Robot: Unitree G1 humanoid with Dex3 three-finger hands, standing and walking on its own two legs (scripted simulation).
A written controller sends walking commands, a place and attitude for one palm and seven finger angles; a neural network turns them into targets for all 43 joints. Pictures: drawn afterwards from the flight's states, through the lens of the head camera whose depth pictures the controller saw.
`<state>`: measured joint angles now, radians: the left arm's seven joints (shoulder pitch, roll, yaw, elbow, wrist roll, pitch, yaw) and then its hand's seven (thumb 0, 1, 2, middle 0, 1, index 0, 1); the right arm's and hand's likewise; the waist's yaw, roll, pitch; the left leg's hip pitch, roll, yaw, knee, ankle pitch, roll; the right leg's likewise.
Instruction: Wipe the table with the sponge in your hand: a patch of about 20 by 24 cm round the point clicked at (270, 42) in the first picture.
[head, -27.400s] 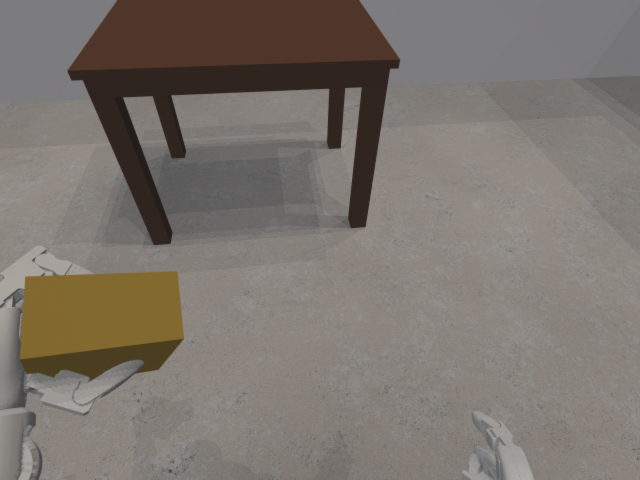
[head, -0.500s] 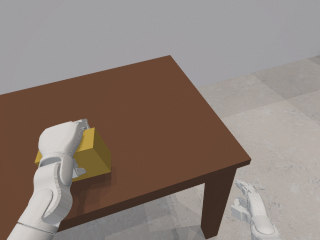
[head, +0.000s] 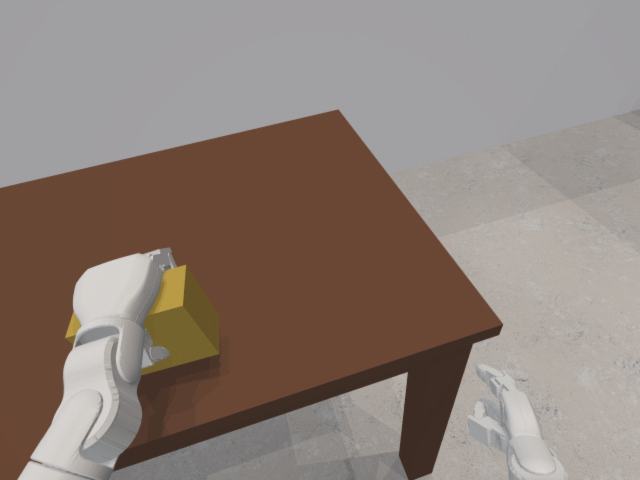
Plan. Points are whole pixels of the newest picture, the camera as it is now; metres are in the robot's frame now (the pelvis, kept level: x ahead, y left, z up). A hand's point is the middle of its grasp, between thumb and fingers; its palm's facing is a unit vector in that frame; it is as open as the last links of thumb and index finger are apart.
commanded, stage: move the sponge above the wiping area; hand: left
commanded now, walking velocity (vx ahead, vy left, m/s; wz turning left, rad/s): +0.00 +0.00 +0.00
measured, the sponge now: (158, 332) +0.25 +0.26 +0.07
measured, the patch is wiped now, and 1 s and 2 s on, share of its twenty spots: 0.00 0.00 0.00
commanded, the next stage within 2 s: lower the sponge onto the table in 0.36 s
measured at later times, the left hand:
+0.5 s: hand (142, 317) +0.24 +0.26 +0.12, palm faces +0.07 -0.08 -0.99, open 10.0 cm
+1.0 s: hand (142, 320) +0.24 +0.26 +0.11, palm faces +0.05 -0.09 -0.99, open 10.0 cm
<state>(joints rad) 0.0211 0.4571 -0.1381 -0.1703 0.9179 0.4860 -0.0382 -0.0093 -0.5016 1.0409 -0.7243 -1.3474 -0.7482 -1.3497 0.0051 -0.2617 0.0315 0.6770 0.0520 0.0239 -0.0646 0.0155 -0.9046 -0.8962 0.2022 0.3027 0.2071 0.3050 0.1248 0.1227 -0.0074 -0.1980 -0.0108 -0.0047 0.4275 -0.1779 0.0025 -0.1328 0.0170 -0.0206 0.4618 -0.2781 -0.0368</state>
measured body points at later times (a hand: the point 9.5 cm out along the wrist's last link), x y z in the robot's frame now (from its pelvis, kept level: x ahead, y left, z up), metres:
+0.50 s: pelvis -0.01 +0.00 +0.00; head -0.03 -0.05 +0.45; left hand +0.24 +0.26 +0.17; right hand +0.25 -0.19 -0.08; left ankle +0.04 +0.12 -0.74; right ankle -0.01 -0.10 -0.74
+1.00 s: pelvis -0.01 +0.00 +0.00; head -0.03 -0.05 +0.45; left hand +0.24 +0.26 +0.16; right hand +0.25 -0.19 -0.08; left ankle +0.04 +0.12 -0.74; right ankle -0.01 -0.10 -0.74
